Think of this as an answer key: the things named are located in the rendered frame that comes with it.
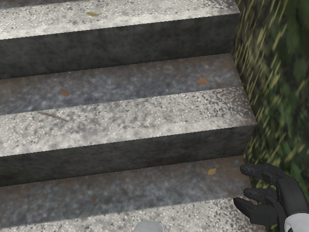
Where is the right robot hand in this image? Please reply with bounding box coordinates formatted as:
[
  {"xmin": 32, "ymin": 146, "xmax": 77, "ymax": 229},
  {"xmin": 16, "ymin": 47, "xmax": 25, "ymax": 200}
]
[{"xmin": 233, "ymin": 162, "xmax": 309, "ymax": 232}]

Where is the robot left thigh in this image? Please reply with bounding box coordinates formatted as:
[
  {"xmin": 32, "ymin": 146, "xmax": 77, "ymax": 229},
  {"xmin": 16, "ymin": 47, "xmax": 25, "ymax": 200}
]
[{"xmin": 132, "ymin": 219, "xmax": 170, "ymax": 232}]

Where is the robot right forearm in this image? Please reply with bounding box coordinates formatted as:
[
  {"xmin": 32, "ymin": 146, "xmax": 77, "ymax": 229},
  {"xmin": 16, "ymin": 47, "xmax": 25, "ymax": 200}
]
[{"xmin": 284, "ymin": 213, "xmax": 309, "ymax": 232}]

